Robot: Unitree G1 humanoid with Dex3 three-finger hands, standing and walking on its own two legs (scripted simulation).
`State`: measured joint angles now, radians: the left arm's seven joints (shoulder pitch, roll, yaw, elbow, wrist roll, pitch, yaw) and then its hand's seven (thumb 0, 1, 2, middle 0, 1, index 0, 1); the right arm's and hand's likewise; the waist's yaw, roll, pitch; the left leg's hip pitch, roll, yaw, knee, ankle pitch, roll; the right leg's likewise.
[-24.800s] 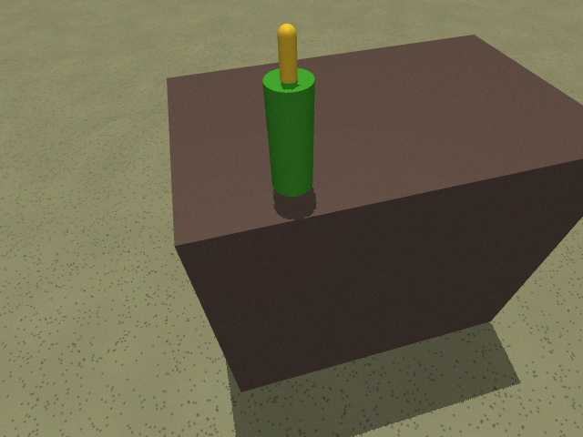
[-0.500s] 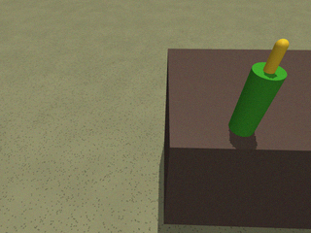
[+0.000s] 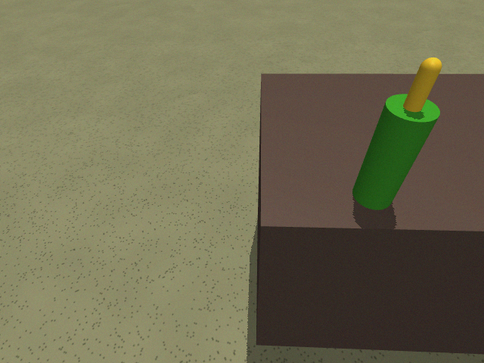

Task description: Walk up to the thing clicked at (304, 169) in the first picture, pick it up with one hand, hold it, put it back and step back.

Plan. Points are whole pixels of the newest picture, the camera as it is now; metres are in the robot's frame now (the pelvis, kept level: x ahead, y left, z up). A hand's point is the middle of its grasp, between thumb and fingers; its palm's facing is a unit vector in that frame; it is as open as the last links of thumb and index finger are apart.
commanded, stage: home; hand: right
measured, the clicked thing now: (396, 140) +0.44 -0.22 +0.16
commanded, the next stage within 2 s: stand in 0.86 s
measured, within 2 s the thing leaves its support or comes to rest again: neither
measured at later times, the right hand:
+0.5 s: hand out of the picture +0.07 -0.25 -0.16, palm faces -0.05 +0.94 -0.35, open 17.3 cm
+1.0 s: hand out of the picture +0.07 -0.25 -0.16, palm faces -0.05 +0.94 -0.34, open 17.3 cm
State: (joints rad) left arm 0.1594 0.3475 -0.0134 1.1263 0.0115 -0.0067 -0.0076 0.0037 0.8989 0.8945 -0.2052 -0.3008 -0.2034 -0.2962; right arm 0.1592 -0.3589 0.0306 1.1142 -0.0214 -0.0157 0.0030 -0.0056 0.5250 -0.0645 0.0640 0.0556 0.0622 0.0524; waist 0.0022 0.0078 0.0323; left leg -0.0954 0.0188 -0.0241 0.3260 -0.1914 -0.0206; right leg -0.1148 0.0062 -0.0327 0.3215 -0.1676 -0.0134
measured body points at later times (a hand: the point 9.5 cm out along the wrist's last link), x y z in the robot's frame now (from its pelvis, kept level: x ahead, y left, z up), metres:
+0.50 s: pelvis +0.00 +0.00 +0.00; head +0.00 +0.00 +0.45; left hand +0.07 +0.30 -0.13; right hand +0.07 -0.30 -0.13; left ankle -0.01 +0.13 -0.75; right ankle +0.01 -0.11 -0.75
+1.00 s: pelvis +0.01 +0.01 +0.00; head +0.01 +0.00 +0.45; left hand +0.08 +0.31 -0.13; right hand +0.07 -0.30 -0.13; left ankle -0.01 +0.13 -0.75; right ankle +0.01 -0.11 -0.75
